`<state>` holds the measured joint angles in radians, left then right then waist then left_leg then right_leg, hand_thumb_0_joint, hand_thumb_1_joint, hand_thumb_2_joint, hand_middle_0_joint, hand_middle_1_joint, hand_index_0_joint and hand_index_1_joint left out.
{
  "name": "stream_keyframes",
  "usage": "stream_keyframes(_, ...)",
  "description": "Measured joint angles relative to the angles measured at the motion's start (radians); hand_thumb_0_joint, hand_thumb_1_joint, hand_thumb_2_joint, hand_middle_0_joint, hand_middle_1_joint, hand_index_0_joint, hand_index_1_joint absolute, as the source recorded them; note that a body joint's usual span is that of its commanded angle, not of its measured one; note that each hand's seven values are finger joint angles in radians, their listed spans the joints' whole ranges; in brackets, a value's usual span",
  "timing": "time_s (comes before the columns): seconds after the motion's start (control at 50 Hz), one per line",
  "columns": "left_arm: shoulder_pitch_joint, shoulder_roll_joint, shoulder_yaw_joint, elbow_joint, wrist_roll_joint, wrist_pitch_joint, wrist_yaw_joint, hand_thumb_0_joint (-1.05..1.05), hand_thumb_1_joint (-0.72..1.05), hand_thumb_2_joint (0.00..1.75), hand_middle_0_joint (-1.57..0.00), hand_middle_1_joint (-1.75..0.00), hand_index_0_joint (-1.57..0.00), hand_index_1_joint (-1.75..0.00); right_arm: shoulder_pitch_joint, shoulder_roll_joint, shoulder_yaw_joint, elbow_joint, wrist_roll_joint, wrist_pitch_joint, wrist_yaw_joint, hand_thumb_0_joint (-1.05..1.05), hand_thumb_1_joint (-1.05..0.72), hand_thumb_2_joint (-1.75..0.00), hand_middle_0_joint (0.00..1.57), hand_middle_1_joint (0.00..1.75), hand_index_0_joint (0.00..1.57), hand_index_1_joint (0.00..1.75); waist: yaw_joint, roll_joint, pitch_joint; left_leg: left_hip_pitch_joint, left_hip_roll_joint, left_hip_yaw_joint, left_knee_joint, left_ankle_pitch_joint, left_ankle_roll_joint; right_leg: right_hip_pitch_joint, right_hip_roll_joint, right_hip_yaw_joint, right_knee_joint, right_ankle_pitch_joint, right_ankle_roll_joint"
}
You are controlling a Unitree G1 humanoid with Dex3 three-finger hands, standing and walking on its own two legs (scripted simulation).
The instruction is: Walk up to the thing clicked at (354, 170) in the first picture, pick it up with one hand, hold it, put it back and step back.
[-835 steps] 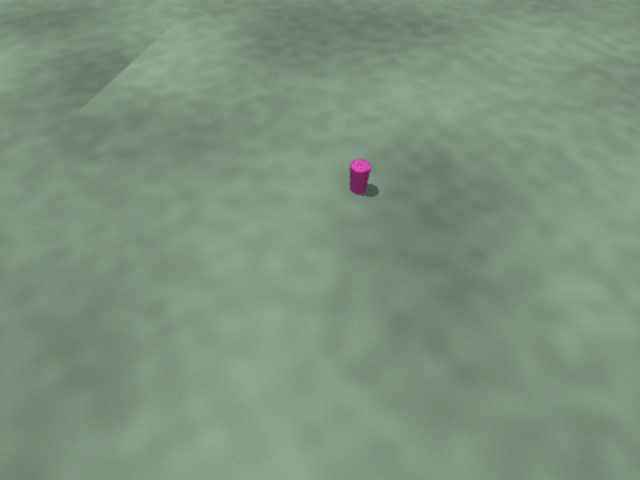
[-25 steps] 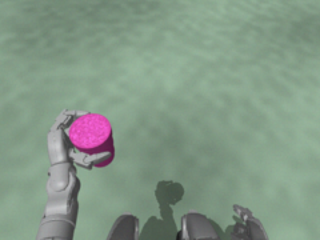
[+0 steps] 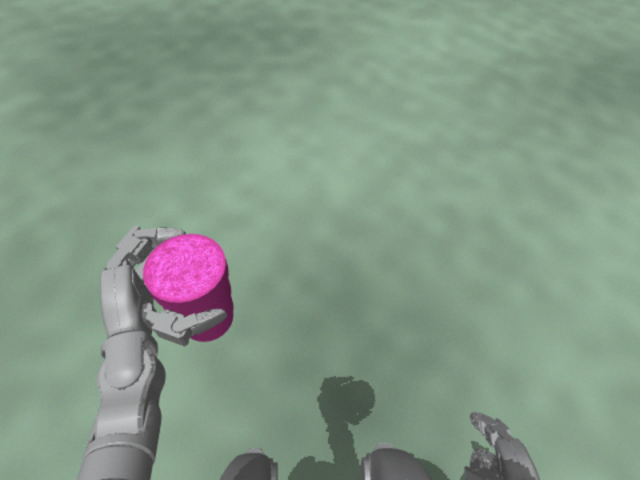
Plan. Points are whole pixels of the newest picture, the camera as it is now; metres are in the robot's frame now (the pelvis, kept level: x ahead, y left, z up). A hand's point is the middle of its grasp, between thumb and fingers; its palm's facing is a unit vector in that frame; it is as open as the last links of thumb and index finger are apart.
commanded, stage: lift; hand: left
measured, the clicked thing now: (197, 294) +0.33 +0.16 +0.01
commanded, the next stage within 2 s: hold in 0.04 s
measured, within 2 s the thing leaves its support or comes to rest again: neither
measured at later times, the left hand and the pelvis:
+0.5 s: hand (174, 277) +0.33 +0.18 +0.06, palm faces +0.26 -0.97 +0.00, open 11.9 cm; pelvis +0.00 +0.00 +0.01, yaw +0 degrees
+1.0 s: hand (175, 274) +0.33 +0.17 +0.07, palm faces +0.26 -0.97 +0.01, open 11.9 cm; pelvis +0.00 +0.00 +0.02, yaw +0 degrees
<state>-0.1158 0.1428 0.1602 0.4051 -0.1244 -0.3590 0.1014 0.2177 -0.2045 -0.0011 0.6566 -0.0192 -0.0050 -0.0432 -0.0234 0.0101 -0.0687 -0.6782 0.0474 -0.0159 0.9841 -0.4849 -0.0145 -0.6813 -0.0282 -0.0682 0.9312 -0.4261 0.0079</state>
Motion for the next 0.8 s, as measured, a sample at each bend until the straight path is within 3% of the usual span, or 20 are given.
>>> stream_keyframes(0.8, 0.019, -0.024, -0.028, -0.038, 0.005, 0.03, 0.023, -0.01, -0.61, 0.8, -0.73, -1.04, -0.67, -1.07, -0.005, 0.005, -0.002, 0.01, 0.005, -0.008, 0.007, 0.01, -0.92, -0.9, 0.2, 0.3, 0.2, 0.3, 0.008, 0.001, 0.031, 0.137, -0.006, 0.012, -0.116, 0.043, 0.004, 0.133, -0.001, 0.009, -0.112, 0.043, 0.005)
